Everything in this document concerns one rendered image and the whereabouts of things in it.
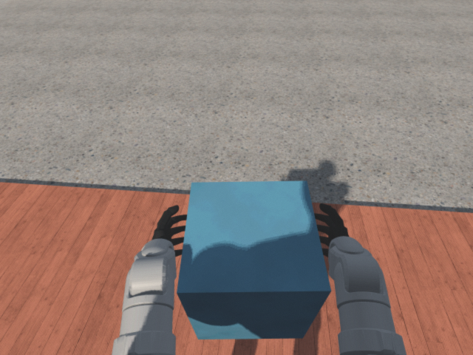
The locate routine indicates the right robot forearm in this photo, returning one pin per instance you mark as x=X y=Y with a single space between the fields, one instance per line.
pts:
x=366 y=322

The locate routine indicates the robot right hand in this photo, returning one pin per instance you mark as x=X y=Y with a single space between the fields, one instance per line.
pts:
x=335 y=226

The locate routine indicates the left robot forearm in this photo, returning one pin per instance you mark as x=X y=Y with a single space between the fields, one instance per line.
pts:
x=148 y=303

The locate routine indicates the carton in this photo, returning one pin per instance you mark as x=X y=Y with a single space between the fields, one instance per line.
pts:
x=252 y=266

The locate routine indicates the robot left hand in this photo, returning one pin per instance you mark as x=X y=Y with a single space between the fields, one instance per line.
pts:
x=164 y=230

